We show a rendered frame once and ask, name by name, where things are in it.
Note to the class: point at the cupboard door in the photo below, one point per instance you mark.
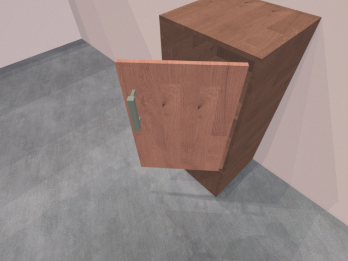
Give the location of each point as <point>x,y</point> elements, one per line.
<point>186,107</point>

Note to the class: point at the handle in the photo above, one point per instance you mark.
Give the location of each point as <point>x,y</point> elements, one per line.
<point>133,111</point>

